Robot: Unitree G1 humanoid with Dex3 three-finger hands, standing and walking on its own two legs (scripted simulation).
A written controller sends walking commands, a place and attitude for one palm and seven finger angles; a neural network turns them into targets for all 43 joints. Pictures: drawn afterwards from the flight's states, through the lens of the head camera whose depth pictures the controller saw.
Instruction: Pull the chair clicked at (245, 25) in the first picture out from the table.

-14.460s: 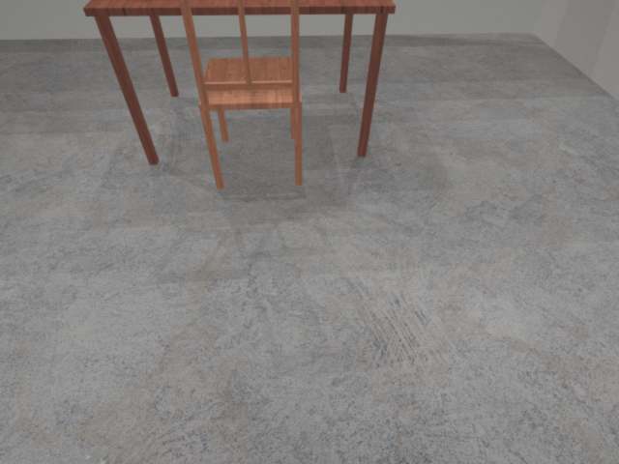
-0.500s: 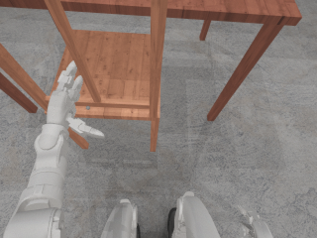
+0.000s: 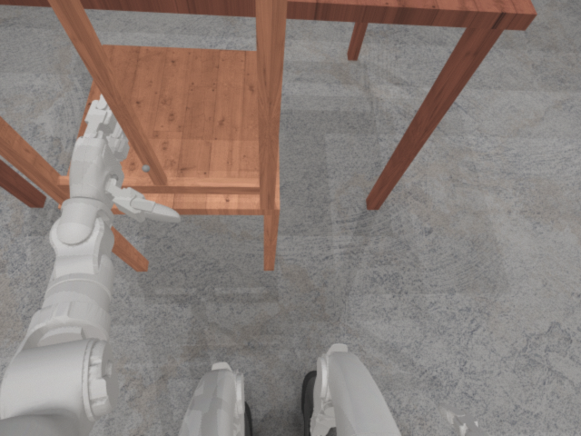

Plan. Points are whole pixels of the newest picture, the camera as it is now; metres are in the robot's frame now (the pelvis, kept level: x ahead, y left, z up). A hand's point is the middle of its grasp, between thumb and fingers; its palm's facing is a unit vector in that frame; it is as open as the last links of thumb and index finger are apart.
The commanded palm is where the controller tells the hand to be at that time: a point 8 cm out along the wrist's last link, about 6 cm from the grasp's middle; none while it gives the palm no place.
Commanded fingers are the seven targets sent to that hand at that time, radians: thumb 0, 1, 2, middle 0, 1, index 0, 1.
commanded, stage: push the fingers through the gap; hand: left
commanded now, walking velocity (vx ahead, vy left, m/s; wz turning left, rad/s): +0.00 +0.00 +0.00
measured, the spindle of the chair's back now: (121, 107) +0.52 +0.20 +0.07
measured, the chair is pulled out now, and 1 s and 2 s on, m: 0.00 0.00 0.01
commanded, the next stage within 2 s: hook a spindle and tug to test in 0.74 s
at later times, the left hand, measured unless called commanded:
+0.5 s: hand (148, 143) +0.50 +0.18 +0.02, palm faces -0.04 -1.00 -0.05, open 17.0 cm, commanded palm +0.48 +0.22 +0.03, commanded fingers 0.00 -0.50 0.30 -0.06 -0.08 -0.06 -0.08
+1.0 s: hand (147, 145) +0.50 +0.18 +0.02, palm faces -0.03 -1.00 -0.04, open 16.7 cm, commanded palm +0.47 +0.22 +0.03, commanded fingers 0.00 -0.50 0.30 -0.22 -0.57 -0.22 -0.57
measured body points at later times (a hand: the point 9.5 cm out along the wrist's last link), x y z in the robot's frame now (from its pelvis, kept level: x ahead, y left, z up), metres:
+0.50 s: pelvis +0.00 +0.00 -0.01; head +0.17 +0.02 +0.41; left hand +0.50 +0.23 +0.03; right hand +0.04 -0.26 -0.12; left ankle +0.01 +0.09 -0.62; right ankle +0.06 -0.11 -0.62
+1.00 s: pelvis +0.01 +0.01 +0.00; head +0.17 +0.03 +0.42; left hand +0.50 +0.23 +0.03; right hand +0.06 -0.26 -0.11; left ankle +0.01 +0.09 -0.62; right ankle +0.06 -0.11 -0.62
